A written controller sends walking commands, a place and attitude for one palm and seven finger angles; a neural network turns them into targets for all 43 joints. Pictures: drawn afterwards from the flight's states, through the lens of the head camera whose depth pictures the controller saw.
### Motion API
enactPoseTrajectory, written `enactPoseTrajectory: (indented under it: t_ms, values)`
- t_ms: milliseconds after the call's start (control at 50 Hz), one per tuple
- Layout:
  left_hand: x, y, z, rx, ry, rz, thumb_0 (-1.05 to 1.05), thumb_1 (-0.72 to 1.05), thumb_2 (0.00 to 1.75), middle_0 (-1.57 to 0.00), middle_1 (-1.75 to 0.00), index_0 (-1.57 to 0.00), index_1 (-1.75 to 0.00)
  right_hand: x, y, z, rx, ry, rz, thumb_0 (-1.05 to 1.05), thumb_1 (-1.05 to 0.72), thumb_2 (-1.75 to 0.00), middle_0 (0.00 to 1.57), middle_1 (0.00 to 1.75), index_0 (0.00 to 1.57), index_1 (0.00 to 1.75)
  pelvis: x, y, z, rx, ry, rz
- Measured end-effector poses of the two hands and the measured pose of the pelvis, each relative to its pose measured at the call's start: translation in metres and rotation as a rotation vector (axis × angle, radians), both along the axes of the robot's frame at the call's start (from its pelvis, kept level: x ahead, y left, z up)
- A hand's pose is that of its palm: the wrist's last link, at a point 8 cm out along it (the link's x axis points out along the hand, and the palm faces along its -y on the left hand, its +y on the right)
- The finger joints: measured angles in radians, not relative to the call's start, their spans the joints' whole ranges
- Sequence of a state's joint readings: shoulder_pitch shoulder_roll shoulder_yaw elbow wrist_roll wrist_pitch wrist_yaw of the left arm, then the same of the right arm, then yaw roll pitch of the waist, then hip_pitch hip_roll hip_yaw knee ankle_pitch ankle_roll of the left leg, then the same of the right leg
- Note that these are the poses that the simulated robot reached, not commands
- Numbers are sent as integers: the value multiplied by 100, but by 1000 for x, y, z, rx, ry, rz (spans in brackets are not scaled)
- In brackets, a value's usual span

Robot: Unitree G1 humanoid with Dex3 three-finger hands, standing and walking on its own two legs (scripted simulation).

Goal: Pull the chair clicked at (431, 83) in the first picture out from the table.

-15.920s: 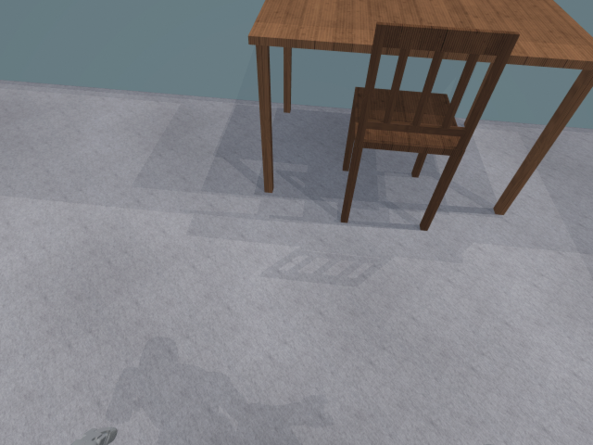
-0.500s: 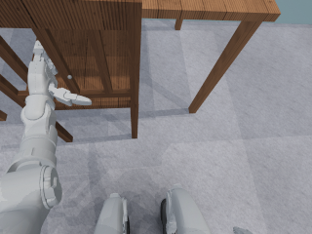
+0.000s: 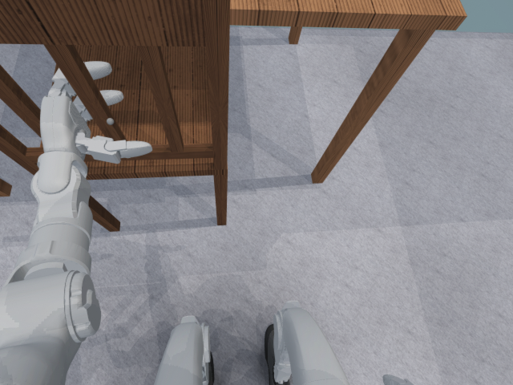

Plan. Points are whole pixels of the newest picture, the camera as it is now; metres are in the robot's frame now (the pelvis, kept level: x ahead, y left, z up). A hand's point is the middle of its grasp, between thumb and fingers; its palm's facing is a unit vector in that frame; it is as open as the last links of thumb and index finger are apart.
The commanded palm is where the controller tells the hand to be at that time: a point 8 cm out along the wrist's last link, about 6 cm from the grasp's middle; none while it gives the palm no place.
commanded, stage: hook a spindle and tug to test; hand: left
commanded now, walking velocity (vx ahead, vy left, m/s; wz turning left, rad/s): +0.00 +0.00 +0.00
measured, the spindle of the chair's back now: (97, 107) +0.53 +0.21 +0.01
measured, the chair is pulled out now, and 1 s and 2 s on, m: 0.00 0.04 0.17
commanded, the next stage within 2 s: step backward, pulling the chair out in 0.98 s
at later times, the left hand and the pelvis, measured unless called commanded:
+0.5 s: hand (110, 124) +0.49 +0.19 +0.03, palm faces +0.05 -1.00 -0.02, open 5.5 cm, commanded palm +0.45 +0.22 +0.03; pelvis +0.02 +0.01 +0.01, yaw -1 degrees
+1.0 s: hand (115, 146) +0.45 +0.18 +0.03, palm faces +0.04 -1.00 -0.02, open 5.5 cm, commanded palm +0.42 +0.22 +0.03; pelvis +0.03 +0.00 +0.02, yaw +0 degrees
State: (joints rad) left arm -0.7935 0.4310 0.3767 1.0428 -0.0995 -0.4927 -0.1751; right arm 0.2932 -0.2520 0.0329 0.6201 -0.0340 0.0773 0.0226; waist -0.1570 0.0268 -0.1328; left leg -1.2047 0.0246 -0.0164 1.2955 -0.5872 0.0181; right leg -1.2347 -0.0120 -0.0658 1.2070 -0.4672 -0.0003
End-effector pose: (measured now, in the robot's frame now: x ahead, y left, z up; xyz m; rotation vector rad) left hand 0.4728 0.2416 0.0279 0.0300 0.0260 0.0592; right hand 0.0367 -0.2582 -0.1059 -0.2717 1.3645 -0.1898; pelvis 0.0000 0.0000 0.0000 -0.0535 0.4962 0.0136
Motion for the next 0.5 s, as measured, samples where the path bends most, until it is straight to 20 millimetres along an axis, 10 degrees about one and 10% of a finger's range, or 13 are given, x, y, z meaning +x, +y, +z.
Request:
enactPoseTrajectory:
  t_ms: [380, 500]
  values:
    - [-1, 1, 0, -7, 3, -11, 0, 67, 80, -42, -139, -41, -144, 19, 3, 11, 1, -17, -9, 0, -91, -90, 21, 30, 21, 30, 16, 4, 10, -5, -2, -4]
    - [-4, 0, 0, -13, 5, -13, 1, 71, 79, -40, -140, -39, -145, 30, 8, 13, 15, -41, -12, 0, -91, -90, 21, 30, 21, 30, 21, 6, 13, -4, -2, -9]
